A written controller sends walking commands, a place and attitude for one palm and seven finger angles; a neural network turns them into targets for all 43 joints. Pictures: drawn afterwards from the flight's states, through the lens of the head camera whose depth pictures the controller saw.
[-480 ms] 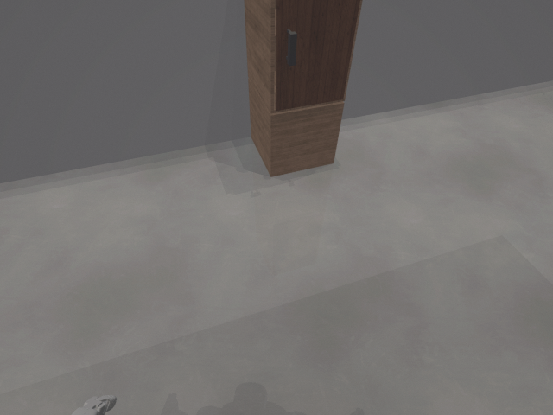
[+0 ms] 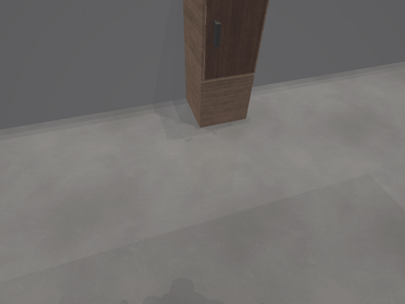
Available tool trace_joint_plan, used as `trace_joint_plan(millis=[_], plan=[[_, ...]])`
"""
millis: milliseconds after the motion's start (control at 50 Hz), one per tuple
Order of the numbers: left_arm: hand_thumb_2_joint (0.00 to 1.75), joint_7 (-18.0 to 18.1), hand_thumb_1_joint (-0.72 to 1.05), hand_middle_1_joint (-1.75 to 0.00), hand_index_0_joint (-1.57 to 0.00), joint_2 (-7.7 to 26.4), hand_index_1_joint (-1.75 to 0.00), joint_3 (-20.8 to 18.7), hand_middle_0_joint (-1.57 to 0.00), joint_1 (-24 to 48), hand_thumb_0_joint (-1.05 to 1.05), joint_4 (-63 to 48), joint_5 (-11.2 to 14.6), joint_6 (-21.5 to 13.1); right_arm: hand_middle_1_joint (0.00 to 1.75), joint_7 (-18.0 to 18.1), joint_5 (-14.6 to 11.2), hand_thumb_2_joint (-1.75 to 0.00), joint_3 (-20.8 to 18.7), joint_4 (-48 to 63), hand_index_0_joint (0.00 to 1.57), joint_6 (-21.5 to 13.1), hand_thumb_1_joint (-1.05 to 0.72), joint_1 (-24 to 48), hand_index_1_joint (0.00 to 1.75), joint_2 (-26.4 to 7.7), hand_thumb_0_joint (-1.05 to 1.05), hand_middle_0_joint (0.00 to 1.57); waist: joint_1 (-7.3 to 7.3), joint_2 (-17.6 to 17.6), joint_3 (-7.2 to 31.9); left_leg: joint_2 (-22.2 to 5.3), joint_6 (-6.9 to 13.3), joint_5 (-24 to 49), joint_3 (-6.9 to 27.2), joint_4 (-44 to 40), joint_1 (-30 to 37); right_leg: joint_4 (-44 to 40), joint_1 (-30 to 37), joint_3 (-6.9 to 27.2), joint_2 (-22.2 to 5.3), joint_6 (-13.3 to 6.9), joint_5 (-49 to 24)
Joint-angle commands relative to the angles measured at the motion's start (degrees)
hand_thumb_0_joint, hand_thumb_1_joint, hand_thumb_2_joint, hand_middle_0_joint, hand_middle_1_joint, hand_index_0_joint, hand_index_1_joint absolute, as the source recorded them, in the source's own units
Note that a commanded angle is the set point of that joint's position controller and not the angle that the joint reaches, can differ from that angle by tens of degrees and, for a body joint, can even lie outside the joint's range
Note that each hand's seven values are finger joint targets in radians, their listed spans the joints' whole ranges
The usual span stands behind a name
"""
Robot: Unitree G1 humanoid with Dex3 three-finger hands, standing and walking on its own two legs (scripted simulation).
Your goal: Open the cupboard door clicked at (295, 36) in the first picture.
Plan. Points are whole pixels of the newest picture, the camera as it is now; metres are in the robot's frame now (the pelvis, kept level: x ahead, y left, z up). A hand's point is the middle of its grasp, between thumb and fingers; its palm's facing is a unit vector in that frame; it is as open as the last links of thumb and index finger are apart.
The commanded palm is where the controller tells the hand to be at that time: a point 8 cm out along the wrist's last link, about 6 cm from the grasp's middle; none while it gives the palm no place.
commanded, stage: stand and wait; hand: left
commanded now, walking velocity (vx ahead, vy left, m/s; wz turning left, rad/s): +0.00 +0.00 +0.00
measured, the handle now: (215, 33) +1.43 +0.01 -0.06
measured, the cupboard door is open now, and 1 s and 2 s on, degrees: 0 0 0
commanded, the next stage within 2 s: look at it before walking up in 0.34 s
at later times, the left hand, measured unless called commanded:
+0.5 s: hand out of the picture +0.07 +0.24 -0.15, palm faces -0.03 -0.94 -0.33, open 7.4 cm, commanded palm none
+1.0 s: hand out of the picture +0.07 +0.24 -0.15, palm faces -0.03 -0.94 -0.33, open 7.4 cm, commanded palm none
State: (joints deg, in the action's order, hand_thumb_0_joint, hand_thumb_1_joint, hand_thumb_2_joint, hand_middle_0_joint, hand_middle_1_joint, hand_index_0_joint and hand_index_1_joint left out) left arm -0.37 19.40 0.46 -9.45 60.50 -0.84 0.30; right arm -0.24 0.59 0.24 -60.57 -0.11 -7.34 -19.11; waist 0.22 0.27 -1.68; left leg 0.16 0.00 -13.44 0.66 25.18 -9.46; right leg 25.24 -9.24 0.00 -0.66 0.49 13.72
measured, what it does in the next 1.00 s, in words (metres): stands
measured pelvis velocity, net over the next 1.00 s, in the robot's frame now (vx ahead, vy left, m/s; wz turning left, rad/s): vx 0.00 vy -0.01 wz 0.00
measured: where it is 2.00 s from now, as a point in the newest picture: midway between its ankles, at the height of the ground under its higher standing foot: outside the picture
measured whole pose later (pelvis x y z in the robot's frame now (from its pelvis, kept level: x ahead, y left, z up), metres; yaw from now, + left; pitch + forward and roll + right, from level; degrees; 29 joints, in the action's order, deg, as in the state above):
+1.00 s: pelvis +0.00 -0.01 +0.00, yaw +0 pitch -2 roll +0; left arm -0.3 19.5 0.4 -8.2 62.6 -0.9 -0.4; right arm -0.3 0.3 0.4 -63.5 -0.4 -6.8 -19.3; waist 0.0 0.1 -1.9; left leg -0.4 -0.6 -11.4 0.6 21.5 -7.9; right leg 21.7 -7.8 0.0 -0.1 0.0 11.6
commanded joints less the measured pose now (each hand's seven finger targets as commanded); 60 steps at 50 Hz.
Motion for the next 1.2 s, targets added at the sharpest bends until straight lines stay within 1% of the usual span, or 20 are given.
trace_joint_plan(millis=[0,40,100,140,160,180,440,520,540,600,700,760,840,880,1040,1060,1080,1140,1160,1180], plan=[[0.90,0.9,0.90,-0.30,-0.20,11.8,-0.30,-2.5,-0.20,3.8,0.00,-3.6,0.2,-1.5,0.30,1.0,0.0,-0.90,-2.6,3.4,0.20,-1.8,-0.90,3.9,0.30,-11.8,0.00,0.20,-0.06,-0.2,3.1,-6.2,2.1,7.1,5.6,-5.2,-0.2,-5.2,-0.3,5.5,-6.0,-2.3,-4.7],[0.90,0.9,0.90,-0.30,-0.20,11.8,-0.30,-2.5,-0.20,3.7,0.00,-3.1,0.3,-1.6,0.30,1.0,0.0,-0.90,-2.6,2.9,0.20,-1.9,-0.90,3.6,0.30,-12.0,0.00,0.20,-0.10,0.0,3.6,-6.3,2.0,7.6,5.6,-5.5,0.4,-5.3,0.0,5.6,-6.1,-2.3,-5.3],[0.90,0.9,0.90,-0.30,-0.20,11.8,-0.30,-2.5,-0.20,3.4,0.00,-2.6,0.2,-1.5,0.30,1.0,-0.1,-0.90,-2.5,2.2,0.20,-1.8,-0.90,3.5,0.30,-12.1,0.00,0.20,0.10,-0.7,2.9,-6.4,2.1,6.9,5.8,-6.0,-0.2,-5.7,0.0,5.4,-6.0,-2.2,-4.3],[0.90,0.9,0.90,-0.30,-0.20,11.8,-0.30,-2.4,-0.20,3.4,0.00,-2.2,0.3,-1.5,0.30,1.0,0.0,-0.90,-2.5,1.8,0.20,-1.9,-0.90,3.3,0.30,-12.1,0.00,0.20,0.10,-0.6,2.7,-6.4,2.0,6.4,5.8,-6.5,-0.4,-5.9,0.0,5.5,-6.1,-2.2,-4.0],[0.90,0.9,0.90,-0.30,-0.20,11.8,-0.30,-2.4,-0.20,3.4,0.00,-2.1,0.2,-1.5,0.30,1.0,0.0,-0.90,-2.4,1.7,0.20,-1.9,-0.90,3.3,0.30,-12.1,0.00,0.20,0.03,0.2,2.6,-6.5,2.0,6.8,5.8,-6.5,-0.1,-6.0,-0.1,5.7,-6.0,-2.3,-4.4],[0.90,0.9,0.90,-0.30,-0.20,11.9,-0.30,-2.3,-0.20,3.4,0.00,-2.0,0.3,-1.5,0.30,1.0,0.0,-0.90,-2.4,1.5,0.20,-1.9,-0.90,3.2,0.30,-12.3,0.00,0.20,0.00,-0.4,2.6,-6.4,1.9,6.3,5.9,-6.6,0.0,-6.1,-0.2,5.7,-6.0,-2.2,-3.7],[0.90,0.9,0.90,-0.30,-0.20,12.0,-0.30,-2.4,-0.20,3.7,0.00,-1.8,0.1,-1.5,0.30,0.8,0.0,-0.90,-2.3,0.8,0.20,-1.8,-0.90,2.8,0.30,-12.1,0.00,0.20,0.07,0.3,1.4,-6.3,1.7,4.5,6.0,-7.4,-0.7,-7.5,-1.0,6.2,-6.1,-2.2,-1.1],[0.90,0.9,0.90,-0.30,-0.20,11.9,-0.30,-2.4,-0.20,3.8,0.00,-1.9,0.1,-1.6,0.30,0.8,0.0,-0.90,-2.3,0.8,0.20,-1.8,-0.90,2.7,0.30,-12.1,0.00,0.20,0.02,0.4,1.9,-6.4,1.7,5.2,6.1,-7.4,-0.3,-7.4,-0.9,6.1,-6.1,-2.1,-1.7],[0.90,0.9,0.90,-0.30,-0.20,11.8,-0.30,-2.4,-0.20,3.8,0.00,-1.8,0.1,-1.6,0.30,0.8,0.0,-0.90,-2.3,0.8,0.20,-1.8,-0.90,2.8,0.30,-12.1,0.00,0.20,0.01,-0.2,2.3,-6.5,1.7,5.6,6.0,-7.3,-0.1,-7.3,-0.6,6.2,-6.1,-2.2,-2.3],[0.90,0.9,0.90,-0.30,-0.20,11.9,-0.30,-2.4,-0.20,3.6,0.00,-1.9,0.1,-1.7,0.30,0.8,-0.1,-0.90,-2.4,0.8,0.20,-1.8,-0.90,2.9,0.30,-12.2,0.00,0.20,-0.04,0.2,3.2,-6.6,1.7,7.7,5.9,-6.8,1.0,-7.0,-0.3,6.1,-6.1,-2.2,-4.8],[0.90,0.9,0.90,-0.30,-0.20,11.9,-0.30,-2.4,-0.20,3.4,0.00,-1.8,0.2,-1.7,0.30,0.9,-0.2,-0.90,-2.3,0.6,0.20,-1.8,-0.90,3.1,0.30,-12.1,0.00,0.20,0.08,-0.3,2.8,-6.6,1.6,7.7,5.7,-6.9,1.0,-7.3,-0.1,6.1,-6.2,-2.2,-5.0],[0.90,0.9,0.90,-0.30,-0.20,11.9,-0.30,-2.4,-0.20,3.7,0.00,-1.6,0.2,-1.8,0.30,0.9,-0.1,-0.90,-2.3,0.6,0.20,-1.8,-0.90,3.0,0.30,-12.1,0.00,0.20,-0.18,0.4,3.5,-6.7,1.5,8.9,5.6,-6.8,1.8,-7.2,0.3,6.1,-6.3,-2.3,-6.9],[0.90,1.0,0.90,-0.30,-0.20,11.9,-0.30,-2.3,-0.20,3.4,0.00,-1.6,0.2,-1.8,0.30,0.9,-0.1,-0.90,-2.2,0.6,0.20,-1.9,-0.90,3.3,0.30,-12.2,0.00,0.20,0.00,-0.2,3.7,-6.8,1.5,10.2,5.4,-6.7,2.2,-7.0,0.9,5.9,-6.4,-2.2,-8.6],[0.90,1.0,0.90,-0.30,-0.20,12.0,-0.30,-2.3,-0.20,3.6,0.00,-1.5,0.2,-1.8,0.30,0.9,-0.1,-0.90,-2.2,0.5,0.20,-1.8,-0.90,3.4,0.30,-12.1,0.00,0.20,0.06,0.1,2.8,-6.8,1.4,9.5,5.4,-7.1,1.8,-7.3,0.7,5.7,-6.4,-2.1,-7.9],[0.90,0.9,0.90,-0.30,-0.20,12.1,-0.30,-2.4,-0.20,3.6,0.00,-1.5,0.1,-1.8,0.30,0.9,-0.2,-0.90,-2.1,0.6,0.20,-1.7,-0.90,3.6,0.30,-12.1,0.00,0.20,0.03,0.0,2.4,-6.7,1.4,9.3,5.5,-7.5,1.7,-7.8,0.9,5.9,-6.3,-2.1,-7.5],[0.90,0.9,0.90,-0.30,-0.20,12.1,-0.30,-2.5,-0.20,3.7,0.00,-1.7,0.2,-1.7,0.30,1.0,-0.1,-0.90,-2.3,0.7,0.20,-1.8,-0.90,3.5,0.30,-12.4,0.00,0.20,-0.02,-0.2,2.8,-7.0,1.3,9.4,4.9,-7.2,2.6,-7.7,0.4,6.3,-6.2,-2.3,-8.2],[0.90,0.8,0.90,-0.30,-0.20,12.0,-0.30,-2.5,-0.20,3.9,0.00,-2.0,0.1,-1.4,0.30,1.2,0.0,-0.90,-2.4,0.8,0.20,-1.7,-0.90,3.3,0.30,-12.2,0.00,0.20,-0.16,-0.3,2.3,-7.1,1.2,9.5,4.3,-6.4,3.1,-7.1,-0.8,6.7,-6.0,-2.3,-9.2],[0.90,1.1,0.90,-0.30,-0.20,5.9,-0.30,-1.8,-0.20,0.6,0.00,-2.3,0.2,0.5,0.30,1.5,0.1,-0.90,-1.6,0.8,0.20,-0.5,-0.90,-0.6,0.30,-5.4,0.00,0.20,-0.46,0.2,2.5,-7.5,0.2,9.7,1.5,-3.1,2.8,-3.6,-3.3,7.4,-5.6,-1.6,-12.9],[0.90,1.0,0.90,-0.30,-0.20,5.8,-0.30,-1.9,-0.20,-0.2,0.00,-2.6,0.1,0.8,0.30,1.6,0.1,-0.90,-1.6,1.1,0.20,-0.1,-0.90,-1.3,0.30,-5.6,0.00,0.20,-0.38,0.7,2.6,-7.7,0.1,6.6,1.1,-2.6,2.7,-3.2,-3.8,8.0,-5.1,-1.6,-10.4],[0.90,0.7,0.90,-0.30,-0.20,5.9,-0.30,-2.2,-0.20,-0.9,0.00,-3.0,0.0,1.1,0.30,1.6,0.3,-0.90,-1.9,1.7,0.20,0.1,-0.90,-1.7,0.30,-6.1,0.00,0.20,-0.42,0.9,2.8,-8.0,0.4,0.8,1.1,-2.7,2.6,-2.9,-5.1,8.4,-4.4,-1.8,-4.5]])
